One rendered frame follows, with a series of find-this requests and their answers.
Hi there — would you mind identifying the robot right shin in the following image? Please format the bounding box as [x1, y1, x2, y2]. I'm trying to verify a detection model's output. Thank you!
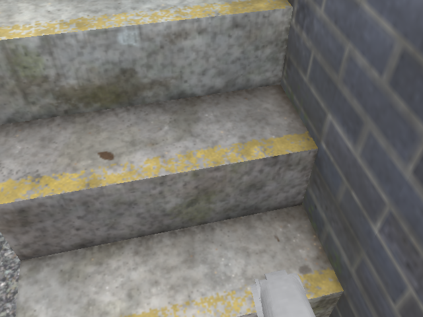
[288, 273, 304, 289]

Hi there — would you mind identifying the robot right thigh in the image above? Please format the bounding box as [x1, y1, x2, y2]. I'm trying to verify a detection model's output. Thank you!
[250, 269, 316, 317]

